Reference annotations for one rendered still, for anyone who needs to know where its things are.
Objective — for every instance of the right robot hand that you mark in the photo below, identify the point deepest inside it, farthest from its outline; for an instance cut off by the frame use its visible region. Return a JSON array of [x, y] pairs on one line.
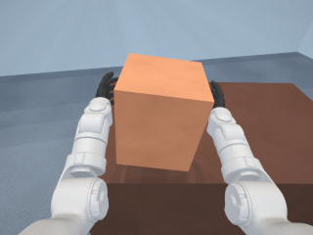
[[218, 95]]

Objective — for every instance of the right robot forearm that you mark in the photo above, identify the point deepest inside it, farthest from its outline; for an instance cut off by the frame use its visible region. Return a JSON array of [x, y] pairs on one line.
[[236, 157]]

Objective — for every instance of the pedestal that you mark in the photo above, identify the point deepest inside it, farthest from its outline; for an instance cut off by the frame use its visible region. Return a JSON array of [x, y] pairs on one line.
[[277, 121]]

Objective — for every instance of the carton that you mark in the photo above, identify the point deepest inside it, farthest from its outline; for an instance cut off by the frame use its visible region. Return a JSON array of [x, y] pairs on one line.
[[161, 108]]

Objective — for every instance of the left robot forearm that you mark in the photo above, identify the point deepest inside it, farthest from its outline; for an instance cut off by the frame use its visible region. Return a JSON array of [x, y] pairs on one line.
[[87, 158]]

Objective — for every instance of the right robot upper arm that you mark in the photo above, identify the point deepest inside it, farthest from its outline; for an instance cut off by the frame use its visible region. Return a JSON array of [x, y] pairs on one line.
[[259, 208]]

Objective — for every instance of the left robot hand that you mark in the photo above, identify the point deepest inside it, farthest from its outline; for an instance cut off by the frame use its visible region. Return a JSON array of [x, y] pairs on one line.
[[105, 88]]

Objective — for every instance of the left robot upper arm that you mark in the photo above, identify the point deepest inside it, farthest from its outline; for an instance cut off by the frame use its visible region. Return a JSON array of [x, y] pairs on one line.
[[77, 204]]

